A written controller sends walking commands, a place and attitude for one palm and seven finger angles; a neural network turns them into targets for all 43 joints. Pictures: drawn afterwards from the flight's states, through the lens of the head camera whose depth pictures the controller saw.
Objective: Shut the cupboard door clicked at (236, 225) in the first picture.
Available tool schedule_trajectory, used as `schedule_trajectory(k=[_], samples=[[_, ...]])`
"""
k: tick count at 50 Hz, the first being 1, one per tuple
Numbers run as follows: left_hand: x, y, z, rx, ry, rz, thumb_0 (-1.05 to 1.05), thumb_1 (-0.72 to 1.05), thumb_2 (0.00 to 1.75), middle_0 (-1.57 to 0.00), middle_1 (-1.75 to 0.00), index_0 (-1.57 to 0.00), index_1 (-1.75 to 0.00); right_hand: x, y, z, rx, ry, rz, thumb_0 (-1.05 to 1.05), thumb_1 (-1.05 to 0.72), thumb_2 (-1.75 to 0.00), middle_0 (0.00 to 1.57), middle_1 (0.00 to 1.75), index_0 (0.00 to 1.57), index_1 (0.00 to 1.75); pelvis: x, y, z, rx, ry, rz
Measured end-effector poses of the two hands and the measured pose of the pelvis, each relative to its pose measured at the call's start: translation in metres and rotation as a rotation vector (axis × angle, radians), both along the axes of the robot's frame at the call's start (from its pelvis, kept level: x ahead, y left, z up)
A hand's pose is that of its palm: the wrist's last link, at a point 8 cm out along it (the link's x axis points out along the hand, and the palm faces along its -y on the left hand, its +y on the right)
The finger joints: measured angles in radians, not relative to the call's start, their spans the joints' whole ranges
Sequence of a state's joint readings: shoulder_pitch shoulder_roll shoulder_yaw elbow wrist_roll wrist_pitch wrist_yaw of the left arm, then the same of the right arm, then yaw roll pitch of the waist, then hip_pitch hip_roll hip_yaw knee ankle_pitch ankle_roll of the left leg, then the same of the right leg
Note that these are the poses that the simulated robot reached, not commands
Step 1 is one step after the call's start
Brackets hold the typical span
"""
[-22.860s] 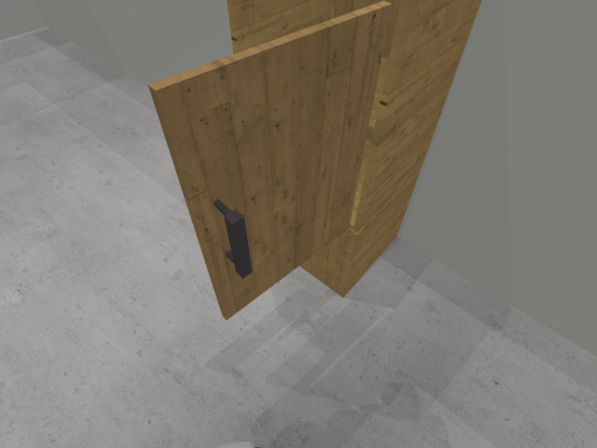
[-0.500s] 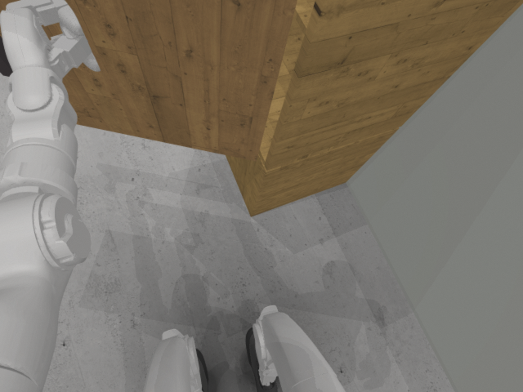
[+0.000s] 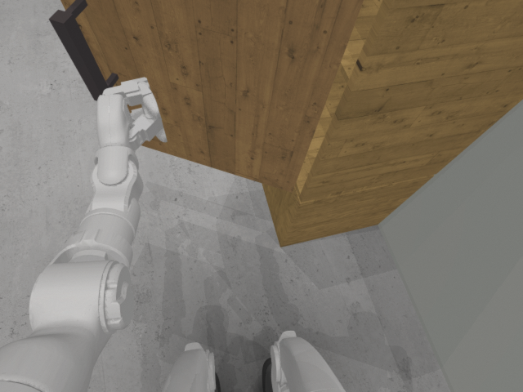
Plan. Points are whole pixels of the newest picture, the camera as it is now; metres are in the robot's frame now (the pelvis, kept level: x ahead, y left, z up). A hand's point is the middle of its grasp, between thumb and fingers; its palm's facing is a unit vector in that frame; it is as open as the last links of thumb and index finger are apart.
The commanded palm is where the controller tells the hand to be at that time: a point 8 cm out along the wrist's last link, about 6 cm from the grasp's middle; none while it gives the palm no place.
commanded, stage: draw the hand back to the body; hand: left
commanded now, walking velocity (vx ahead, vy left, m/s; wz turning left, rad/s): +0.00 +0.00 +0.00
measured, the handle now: (91, 54) +0.66 +0.22 +0.05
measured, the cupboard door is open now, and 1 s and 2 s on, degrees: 58 58 58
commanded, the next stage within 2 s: step back with the hand held close in 1.66 s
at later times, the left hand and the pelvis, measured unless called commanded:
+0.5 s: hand (94, 148) +0.41 +0.16 +0.13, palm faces +0.06 -1.00 -0.04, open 3.1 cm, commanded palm +0.36 +0.21 +0.14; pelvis +0.01 +0.00 +0.05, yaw +0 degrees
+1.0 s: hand out of the picture +0.28 +0.24 +0.20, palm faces +0.32 -0.90 -0.29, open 4.0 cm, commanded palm +0.23 +0.28 +0.22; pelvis +0.02 +0.01 +0.10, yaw +1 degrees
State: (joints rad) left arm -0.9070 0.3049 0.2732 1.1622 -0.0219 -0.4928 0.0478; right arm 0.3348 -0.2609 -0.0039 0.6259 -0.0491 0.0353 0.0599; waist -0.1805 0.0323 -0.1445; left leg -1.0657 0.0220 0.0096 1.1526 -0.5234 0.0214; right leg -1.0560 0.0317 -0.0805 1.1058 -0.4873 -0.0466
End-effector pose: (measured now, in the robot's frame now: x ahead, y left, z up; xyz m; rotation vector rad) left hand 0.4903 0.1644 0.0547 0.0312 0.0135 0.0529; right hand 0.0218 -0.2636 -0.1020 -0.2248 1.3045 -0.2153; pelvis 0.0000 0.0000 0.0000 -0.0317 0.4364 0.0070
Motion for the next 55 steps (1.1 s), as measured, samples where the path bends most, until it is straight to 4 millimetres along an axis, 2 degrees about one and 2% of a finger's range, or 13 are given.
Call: schedule_trajectory(k=[4, 9, 14, 18, 24, 31, 37, 41, 47, 55], samples=[[0.001, 0.001, 0.004, 0.005, -0.006, 0.003, 0.02, 0.9, 0.9, -1.3, -1.5, -1.3, -1.5, 0.006, 0.005, -0.004, 0.012, -0.022, 0.008, 0.01, -0.91, -0.9, 0.2, 0.3, 0.2, 0.3, -0.003, 0.0, -0.001, 0.0, -0.002, 0.005], [-0.003, 0.004, 0.013, -0.002, -0.036, 0.002, 0.02, 0.9, 0.9, -1.3, -1.5, -1.3, -1.5, 0.0, 0.012, -0.007, 0.038, -0.015, -0.013, 0.01, -0.91, -0.9, 0.2, 0.3, 0.2, 0.3, -0.004, 0.001, 0.0, 0.005, -0.01, -0.009], [-0.03, 0.018, 0.025, 0.015, -0.022, 0.007, 0.02, 0.9, 0.9, -1.3, -1.5, -1.3, -1.5, -0.006, 0.02, 0.003, 0.077, -0.018, -0.053, 0.01, -0.91, -0.9, 0.2, 0.3, 0.2, 0.3, 0.001, 0.001, 0.016, 0.014, -0.059, -0.028], [-0.058, 0.032, 0.04, 0.01, -0.014, 0.019, 0.02, 0.9, 0.9, -1.3, -1.5, -1.3, -1.5, 0.001, 0.022, 0.018, 0.083, -0.048, -0.052, 0.01, -0.91, -0.9, 0.2, 0.3, 0.2, 0.3, 0.005, 0.001, 0.032, 0.016, -0.114, -0.027], [-0.095, 0.048, 0.069, 0.008, -0.064, 0.009, 0.02, 0.9, 0.9, -1.3, -1.5, -1.3, -1.5, 0.033, 0.014, 0.04, 0.045, -0.161, -0.014, 0.01, -0.9, -0.9, 0.2, 0.3, 0.2, 0.3, 0.009, 0.0, 0.048, 0.014, -0.189, -0.012], [-0.144, 0.063, 0.094, 0.032, -0.072, -0.011, 0.02, 0.9, 0.9, -1.26, -1.46, -1.27, -1.46, 0.096, 0.011, 0.068, 0.021, -0.369, 0.04, 0.01, -0.91, -0.9, 0.2, 0.3, 0.2, 0.3, 0.012, 0.003, 0.061, 0.02, -0.271, -0.007], [-0.185, 0.075, 0.114, 0.176, 0.002, 0.077, 0.02, 0.89, 0.9, -1.16, -1.34, -1.16, -1.34, 0.15, 0.028, 0.098, 0.021, -0.506, 0.078, 0.01, -0.91, -0.9, 0.2, 0.3, 0.2, 0.3, 0.014, 0.006, 0.077, 0.029, -0.361, 0.0], [-0.205, 0.088, 0.128, 0.206, 0.015, 0.15, 0.02, 0.89, 0.9, -1.06, -1.23, -1.06, -1.24, 0.177, 0.045, 0.115, 0.041, -0.577, 0.13, 0.01, -0.91, -0.9, 0.2, 0.3, 0.2, 0.3, 0.016, 0.006, 0.086, 0.031, -0.409, 0.009], [-0.234, 0.106, 0.153, 0.245, -0.012, 0.235, 0.02, 0.89, 0.9, -0.9, -1.06, -0.9, -1.07, 0.197, 0.067, 0.128, 0.089, -0.631, 0.197, 0.01, -0.9, -0.9, 0.2, 0.3, 0.2, 0.3, 0.021, 0.007, 0.093, 0.034, -0.456, 0.015], [-0.275, 0.126, 0.179, 0.324, -0.038, 0.325, 0.02, 0.89, 0.9, -0.69, -0.82, -0.69, -0.83, 0.192, 0.075, 0.119, 0.124, -0.599, 0.226, 0.01, -0.9, -0.9, 0.2, 0.3, 0.2, 0.3, 0.028, 0.008, 0.097, 0.034, -0.483, 0.019]])
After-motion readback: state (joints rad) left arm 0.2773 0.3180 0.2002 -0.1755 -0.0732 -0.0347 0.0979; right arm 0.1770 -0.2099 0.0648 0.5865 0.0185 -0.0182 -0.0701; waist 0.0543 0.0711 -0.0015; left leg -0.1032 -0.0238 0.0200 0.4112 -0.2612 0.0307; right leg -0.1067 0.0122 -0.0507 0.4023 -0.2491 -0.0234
